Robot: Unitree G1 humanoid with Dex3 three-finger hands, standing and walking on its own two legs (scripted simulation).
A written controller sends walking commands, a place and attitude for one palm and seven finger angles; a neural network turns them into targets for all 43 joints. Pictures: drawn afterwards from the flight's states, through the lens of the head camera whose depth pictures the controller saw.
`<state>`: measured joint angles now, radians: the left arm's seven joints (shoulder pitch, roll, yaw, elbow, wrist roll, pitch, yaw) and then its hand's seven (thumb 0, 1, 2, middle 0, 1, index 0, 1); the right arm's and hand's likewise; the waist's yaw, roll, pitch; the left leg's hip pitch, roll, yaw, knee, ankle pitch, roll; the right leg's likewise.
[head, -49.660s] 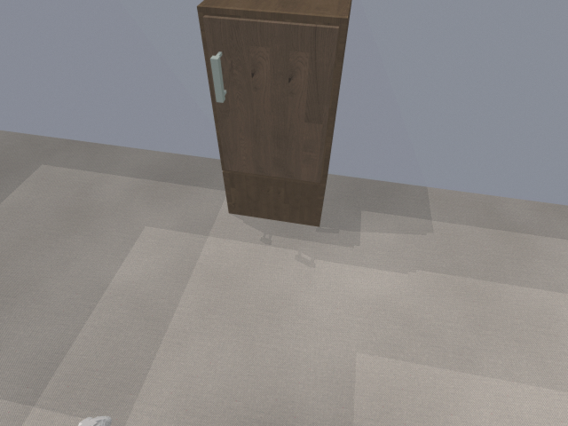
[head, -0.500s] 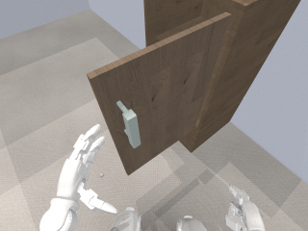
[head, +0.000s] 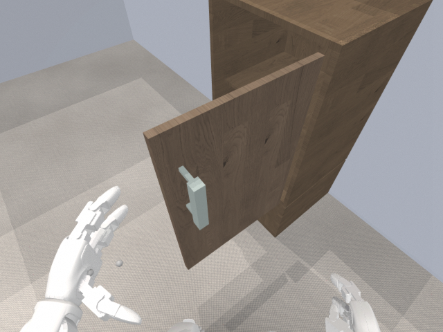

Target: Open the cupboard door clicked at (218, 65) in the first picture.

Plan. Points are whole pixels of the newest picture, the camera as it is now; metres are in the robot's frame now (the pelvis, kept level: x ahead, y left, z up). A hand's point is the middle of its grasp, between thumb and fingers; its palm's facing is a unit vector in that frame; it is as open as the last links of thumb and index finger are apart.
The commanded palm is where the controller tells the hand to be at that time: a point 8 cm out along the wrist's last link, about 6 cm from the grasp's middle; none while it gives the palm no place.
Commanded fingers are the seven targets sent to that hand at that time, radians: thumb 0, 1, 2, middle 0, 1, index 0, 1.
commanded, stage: draw the hand back to the body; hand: left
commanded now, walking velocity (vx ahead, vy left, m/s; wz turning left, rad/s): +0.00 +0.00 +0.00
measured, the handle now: (192, 198) +0.37 +0.08 +0.02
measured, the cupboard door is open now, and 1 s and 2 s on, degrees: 88 88 88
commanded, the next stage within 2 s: step back with the hand held close in 1.20 s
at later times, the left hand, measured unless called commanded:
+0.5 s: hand (47, 235) +0.22 +0.24 +0.15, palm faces +0.30 -0.88 -0.38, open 13.0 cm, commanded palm +0.18 +0.28 +0.18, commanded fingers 0.00 0.38 0.68 -0.18 -0.30 -0.18 -0.30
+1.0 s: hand out of the picture +0.23 +0.26 +0.22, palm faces +0.44 -0.80 -0.40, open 7.8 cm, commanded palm +0.18 +0.30 +0.24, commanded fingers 0.00 0.90 0.90 -0.20 -0.30 -0.20 -0.30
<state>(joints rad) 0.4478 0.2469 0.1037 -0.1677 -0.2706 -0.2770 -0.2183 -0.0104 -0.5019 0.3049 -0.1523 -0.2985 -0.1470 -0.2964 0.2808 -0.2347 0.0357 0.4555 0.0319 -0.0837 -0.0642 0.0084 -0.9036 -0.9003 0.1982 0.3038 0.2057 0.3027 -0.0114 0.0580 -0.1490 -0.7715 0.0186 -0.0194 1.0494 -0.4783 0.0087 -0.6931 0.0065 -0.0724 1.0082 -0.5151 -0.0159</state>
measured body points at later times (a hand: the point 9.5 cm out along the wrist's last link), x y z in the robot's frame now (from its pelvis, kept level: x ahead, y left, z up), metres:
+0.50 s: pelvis +0.02 +0.02 +0.05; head +0.01 +0.00 +0.50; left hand +0.20 +0.28 +0.18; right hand +0.20 -0.20 -0.03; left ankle +0.02 +0.11 -0.67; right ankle -0.01 -0.11 -0.67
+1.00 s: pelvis +0.03 +0.00 +0.07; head +0.01 -0.02 +0.52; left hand +0.20 +0.30 +0.25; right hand +0.21 -0.22 -0.02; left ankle +0.02 +0.11 -0.67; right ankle -0.01 -0.11 -0.67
